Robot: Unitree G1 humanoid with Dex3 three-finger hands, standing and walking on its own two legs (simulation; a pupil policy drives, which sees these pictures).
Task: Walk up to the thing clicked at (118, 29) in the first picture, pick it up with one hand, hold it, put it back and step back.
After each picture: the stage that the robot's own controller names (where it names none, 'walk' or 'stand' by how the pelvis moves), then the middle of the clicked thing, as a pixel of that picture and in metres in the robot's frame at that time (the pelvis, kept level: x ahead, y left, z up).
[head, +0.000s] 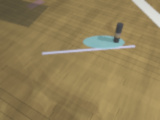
stand; (118, 33) +1.42 -0.37 -0.65
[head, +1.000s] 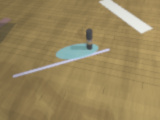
walk; (89, 39) +1.32 +0.05 -0.63
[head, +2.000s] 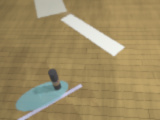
walk; (55, 80) +0.77 +0.34 -0.65
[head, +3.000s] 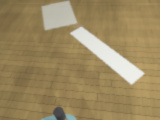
walk; (61, 117) +0.43 +0.24 -0.65
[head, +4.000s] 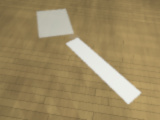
stand; out of the picture +0.31 +0.18 -0.65
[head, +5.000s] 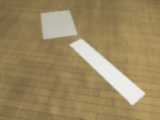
stand; out of the picture +0.31 +0.17 -0.66
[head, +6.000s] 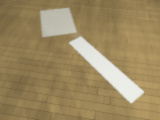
stand; out of the picture +0.31 +0.19 -0.66
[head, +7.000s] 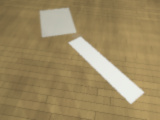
stand; out of the picture +0.30 +0.19 -0.66
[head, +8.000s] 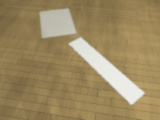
go down; out of the picture +0.29 +0.18 -0.66
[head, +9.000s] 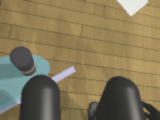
go down; (25, 64) +0.38 +0.22 -0.26
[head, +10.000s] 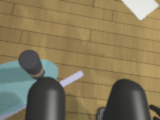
approach; (34, 67) +0.38 +0.21 -0.24
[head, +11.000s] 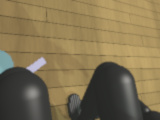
close in; out of the picture +0.37 +0.25 -0.15
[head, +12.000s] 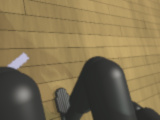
close; out of the picture +0.39 +0.27 -0.15
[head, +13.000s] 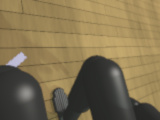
lift; out of the picture +0.38 +0.26 -0.15
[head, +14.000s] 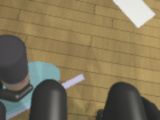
lift; (14, 73) +0.31 +0.23 +0.00
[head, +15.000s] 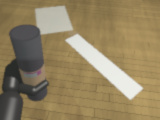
hold; (32, 68) +0.33 +0.17 +0.12
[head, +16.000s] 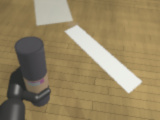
hold; (35, 76) +0.33 +0.17 +0.07
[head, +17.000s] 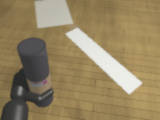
hold; (38, 77) +0.32 +0.16 +0.07
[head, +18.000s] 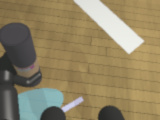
crouch; (25, 61) +0.38 +0.19 +0.01
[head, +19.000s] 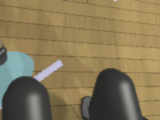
lower; out of the picture +0.44 +0.25 -0.08
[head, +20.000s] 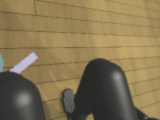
lower; out of the picture +0.41 +0.26 -0.13
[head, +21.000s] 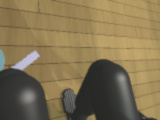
lower; out of the picture +0.40 +0.28 -0.13
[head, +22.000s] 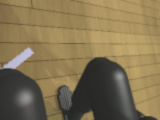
lower; out of the picture +0.41 +0.29 -0.15
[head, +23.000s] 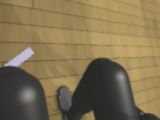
lower; out of the picture +0.38 +0.26 -0.16
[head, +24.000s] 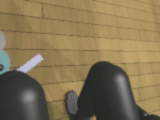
withdraw; out of the picture +0.40 +0.25 -0.17
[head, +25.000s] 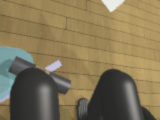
stand; (41, 76) +0.35 +0.10 -0.28
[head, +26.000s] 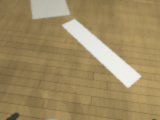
stand; out of the picture +0.23 +0.07 -0.65
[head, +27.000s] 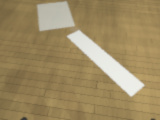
stand; out of the picture +0.20 +0.10 -0.69
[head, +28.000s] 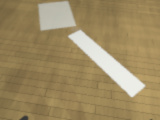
stand; out of the picture +0.17 +0.10 -0.69
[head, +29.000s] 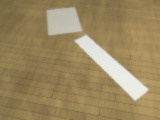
stand; out of the picture +0.20 +0.10 -0.74
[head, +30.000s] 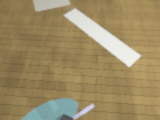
walk; out of the picture +0.31 +0.07 -0.71
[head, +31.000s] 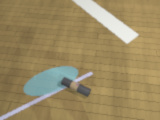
walk; (75, 86) +0.60 +0.10 -0.72
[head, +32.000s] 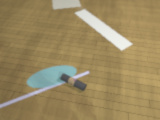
stand; (73, 82) +0.82 +0.13 -0.73
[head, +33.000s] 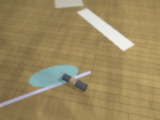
stand; (74, 82) +0.82 +0.11 -0.75
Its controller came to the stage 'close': yes
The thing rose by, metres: 0.72
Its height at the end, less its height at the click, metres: -0.09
